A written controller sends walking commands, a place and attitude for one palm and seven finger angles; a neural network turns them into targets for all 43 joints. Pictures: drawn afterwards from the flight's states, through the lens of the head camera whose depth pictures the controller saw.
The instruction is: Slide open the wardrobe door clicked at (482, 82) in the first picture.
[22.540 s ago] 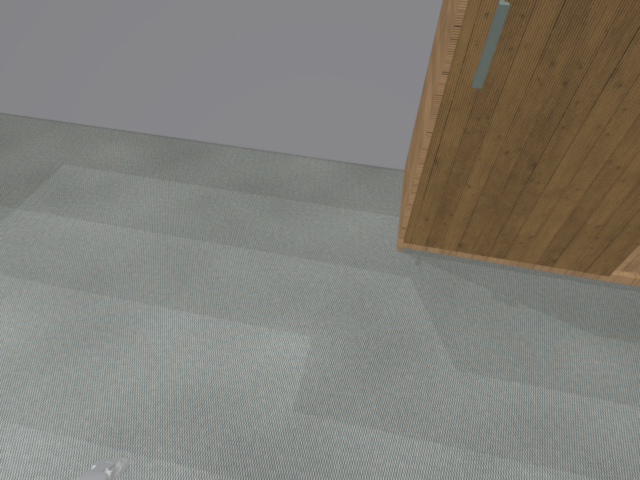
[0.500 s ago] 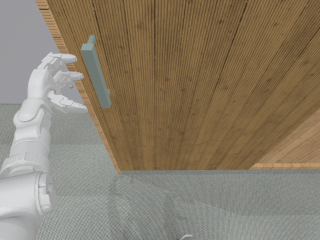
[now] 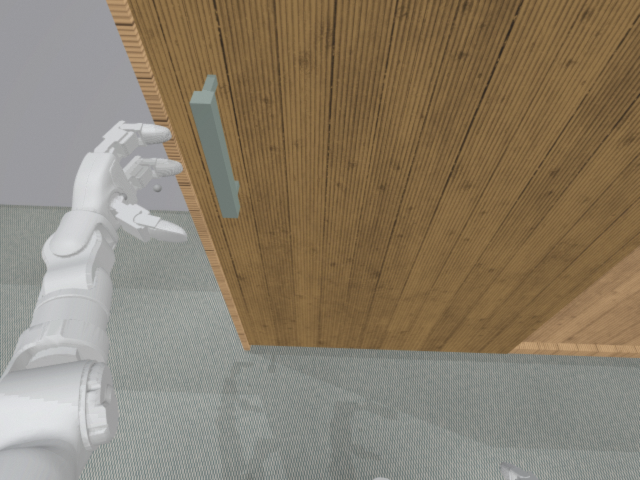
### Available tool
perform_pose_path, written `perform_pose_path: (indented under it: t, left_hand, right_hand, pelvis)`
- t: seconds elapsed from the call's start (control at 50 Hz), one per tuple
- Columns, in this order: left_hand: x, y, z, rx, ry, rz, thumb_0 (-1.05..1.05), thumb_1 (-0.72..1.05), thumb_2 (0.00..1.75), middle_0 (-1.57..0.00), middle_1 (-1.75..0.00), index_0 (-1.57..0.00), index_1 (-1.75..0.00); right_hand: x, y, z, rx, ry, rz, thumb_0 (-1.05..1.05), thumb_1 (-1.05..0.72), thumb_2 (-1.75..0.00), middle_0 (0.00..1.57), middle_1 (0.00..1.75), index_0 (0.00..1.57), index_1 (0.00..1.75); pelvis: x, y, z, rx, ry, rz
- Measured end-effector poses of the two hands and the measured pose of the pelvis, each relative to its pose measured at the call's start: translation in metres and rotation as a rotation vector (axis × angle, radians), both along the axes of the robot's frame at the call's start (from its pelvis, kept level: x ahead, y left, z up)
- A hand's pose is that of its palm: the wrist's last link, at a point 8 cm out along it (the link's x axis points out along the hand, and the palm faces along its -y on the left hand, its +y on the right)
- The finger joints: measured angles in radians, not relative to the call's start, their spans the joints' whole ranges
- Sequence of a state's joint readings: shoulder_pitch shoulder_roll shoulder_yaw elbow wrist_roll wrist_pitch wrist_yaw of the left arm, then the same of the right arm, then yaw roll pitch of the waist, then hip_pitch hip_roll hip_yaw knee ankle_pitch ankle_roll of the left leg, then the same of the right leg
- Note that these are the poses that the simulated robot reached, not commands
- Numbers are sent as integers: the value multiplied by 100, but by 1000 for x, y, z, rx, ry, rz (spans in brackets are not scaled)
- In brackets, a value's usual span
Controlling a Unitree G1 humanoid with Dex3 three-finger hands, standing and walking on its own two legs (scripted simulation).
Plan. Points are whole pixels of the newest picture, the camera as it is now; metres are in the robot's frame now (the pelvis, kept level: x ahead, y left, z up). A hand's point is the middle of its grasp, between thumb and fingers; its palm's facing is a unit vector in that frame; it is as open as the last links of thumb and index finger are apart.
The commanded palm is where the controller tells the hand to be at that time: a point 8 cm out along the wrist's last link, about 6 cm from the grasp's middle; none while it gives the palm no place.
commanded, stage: move the hooked fingers beside the handle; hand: left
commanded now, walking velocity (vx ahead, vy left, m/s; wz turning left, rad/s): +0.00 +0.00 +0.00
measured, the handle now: (222, 153) +0.51 +0.13 +0.11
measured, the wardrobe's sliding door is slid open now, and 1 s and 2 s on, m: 0.00 0.00 0.00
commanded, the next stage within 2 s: feel for the door with the fingertips in 0.32 s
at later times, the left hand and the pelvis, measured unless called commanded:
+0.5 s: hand (167, 181) +0.45 +0.19 +0.11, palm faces -0.04 -1.00 -0.01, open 14.0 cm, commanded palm +0.42 +0.24 +0.12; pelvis +0.00 +0.00 +0.00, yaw -1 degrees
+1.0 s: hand (192, 178) +0.45 +0.16 +0.12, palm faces -0.02 -1.00 -0.03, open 14.0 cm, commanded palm +0.43 +0.21 +0.12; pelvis +0.00 -0.01 +0.00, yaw -1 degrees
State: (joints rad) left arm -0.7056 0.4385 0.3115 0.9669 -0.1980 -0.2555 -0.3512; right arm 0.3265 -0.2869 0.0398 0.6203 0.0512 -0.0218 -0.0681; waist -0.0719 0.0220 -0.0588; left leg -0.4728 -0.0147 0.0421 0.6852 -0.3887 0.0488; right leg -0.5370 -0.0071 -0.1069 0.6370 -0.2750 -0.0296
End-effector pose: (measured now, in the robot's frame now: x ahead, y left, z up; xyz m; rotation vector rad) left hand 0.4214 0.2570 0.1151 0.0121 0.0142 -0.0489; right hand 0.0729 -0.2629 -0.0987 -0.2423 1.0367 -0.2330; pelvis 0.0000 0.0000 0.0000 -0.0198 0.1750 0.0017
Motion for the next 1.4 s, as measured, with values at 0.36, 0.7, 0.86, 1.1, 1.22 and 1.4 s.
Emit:
perform_pose_path:
  t: [0.36,0.7,0.86,1.1,1.22,1.4]
  left_hand:
    - [11,-5,0,11,-30,6,-1,-50,30,-30,-120,-30,-120]
    - [10,-41,0,-20,-24,-17,-1,-50,30,-30,-120,-30,-120]
    - [9,-49,-1,1,-22,22,-1,-50,30,-31,-120,-30,-120]
    - [14,-45,5,-1,-7,25,-1,-50,30,-30,-120,-30,-120]
    - [24,-45,2,8,2,22,-1,-50,30,-30,-120,-30,-120]
    - [30,-39,1,3,-4,4,-1,-50,30,-36,-124,-38,-124]
  right_hand:
    - [-41,9,-9,33,106,-58,1,-90,-90,20,30,20,30]
    - [-25,5,-7,34,54,-45,1,-90,-90,20,30,20,30]
    - [-13,6,-6,57,7,-35,1,-90,-90,20,30,20,30]
    - [-26,-5,-10,41,51,-31,1,-90,-90,20,30,20,30]
    - [-43,-14,-10,19,83,-52,1,-90,-90,20,30,20,30]
    - [-69,-18,-9,1,147,-87,1,-90,-90,20,30,20,30]
  pelvis:
    - [3,5,-1,1,15,-23]
    - [3,2,1,4,0,-17]
    - [1,-3,0,10,-9,-25]
    - [-5,-11,-1,13,-9,-11]
    - [-9,-13,-3,14,9,-13]
    - [-10,-14,-4,10,26,-16]
